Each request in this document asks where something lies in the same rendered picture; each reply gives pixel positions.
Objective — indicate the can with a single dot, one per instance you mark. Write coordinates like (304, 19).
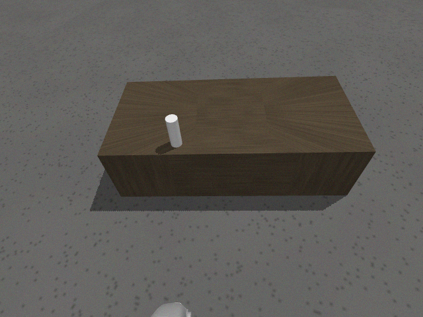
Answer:
(173, 130)

